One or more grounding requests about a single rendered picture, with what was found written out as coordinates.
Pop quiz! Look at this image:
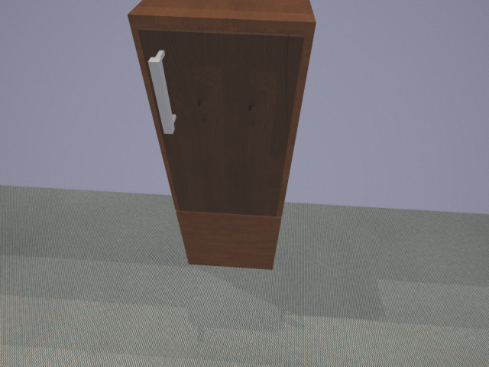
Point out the handle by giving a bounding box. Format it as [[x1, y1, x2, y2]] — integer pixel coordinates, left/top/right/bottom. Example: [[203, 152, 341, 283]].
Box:
[[148, 50, 176, 134]]

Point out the cupboard door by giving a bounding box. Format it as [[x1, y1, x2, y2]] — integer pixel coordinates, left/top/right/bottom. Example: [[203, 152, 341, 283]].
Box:
[[138, 27, 304, 216]]

